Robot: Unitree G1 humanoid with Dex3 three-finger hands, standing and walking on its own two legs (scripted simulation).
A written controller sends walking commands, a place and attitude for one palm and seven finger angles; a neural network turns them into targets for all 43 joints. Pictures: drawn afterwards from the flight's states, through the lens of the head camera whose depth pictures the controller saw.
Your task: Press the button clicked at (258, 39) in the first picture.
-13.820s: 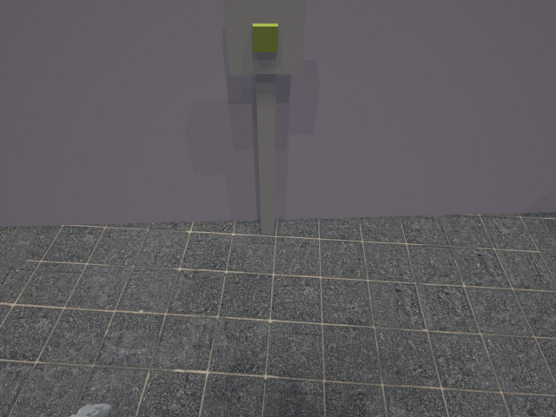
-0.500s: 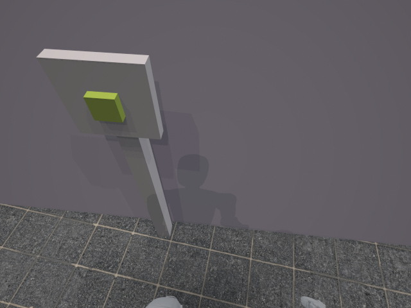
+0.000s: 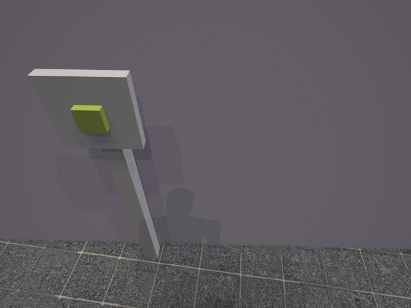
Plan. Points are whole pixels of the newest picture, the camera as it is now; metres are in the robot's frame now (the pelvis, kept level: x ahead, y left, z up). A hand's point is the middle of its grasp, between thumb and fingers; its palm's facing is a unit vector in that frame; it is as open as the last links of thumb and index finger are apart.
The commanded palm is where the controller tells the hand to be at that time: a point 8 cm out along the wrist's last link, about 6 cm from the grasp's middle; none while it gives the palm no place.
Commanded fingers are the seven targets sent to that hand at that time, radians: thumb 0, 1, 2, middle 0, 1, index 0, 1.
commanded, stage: come to a stop and stand still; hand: left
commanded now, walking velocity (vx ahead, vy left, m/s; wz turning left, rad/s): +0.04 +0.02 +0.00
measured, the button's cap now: (91, 118) +0.48 +0.29 +0.13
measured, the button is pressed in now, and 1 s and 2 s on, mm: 0 0 0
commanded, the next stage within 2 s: look again from close up in 0.34 s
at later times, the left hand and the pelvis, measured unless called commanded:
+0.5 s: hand out of the picture +0.01 +0.17 -0.16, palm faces -0.01 -0.98 -0.18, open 7.4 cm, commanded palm none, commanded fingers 0.00 0.90 0.90 -0.20 -0.30 -0.20 -0.30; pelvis +0.02 +0.00 +0.01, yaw -1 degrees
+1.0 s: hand out of the picture +0.03 +0.17 -0.16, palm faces -0.02 -0.98 -0.19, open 7.4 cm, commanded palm none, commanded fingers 0.00 0.90 0.90 -0.20 -0.30 -0.20 -0.30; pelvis +0.03 +0.00 +0.02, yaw -2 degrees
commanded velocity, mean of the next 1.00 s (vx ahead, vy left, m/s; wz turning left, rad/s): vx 0.00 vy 0.00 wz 0.00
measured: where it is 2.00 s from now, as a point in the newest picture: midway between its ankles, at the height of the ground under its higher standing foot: outside the picture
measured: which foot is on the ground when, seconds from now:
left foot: down 0.00-1.00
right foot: down 0.00-1.00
